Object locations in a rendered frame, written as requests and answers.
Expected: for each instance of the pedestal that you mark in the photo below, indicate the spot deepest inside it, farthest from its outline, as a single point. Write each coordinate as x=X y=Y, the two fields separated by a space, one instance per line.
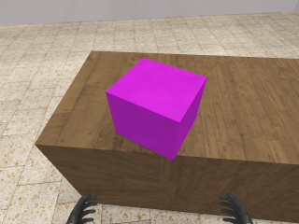
x=244 y=139

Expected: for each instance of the right robot hand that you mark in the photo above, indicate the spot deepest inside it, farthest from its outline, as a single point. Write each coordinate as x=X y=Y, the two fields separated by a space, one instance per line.
x=240 y=213

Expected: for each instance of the carton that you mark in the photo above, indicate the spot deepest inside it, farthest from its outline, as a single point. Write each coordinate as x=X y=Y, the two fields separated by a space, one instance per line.
x=155 y=105

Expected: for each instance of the left robot hand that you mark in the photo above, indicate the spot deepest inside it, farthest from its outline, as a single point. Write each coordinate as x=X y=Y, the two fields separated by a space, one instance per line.
x=77 y=214

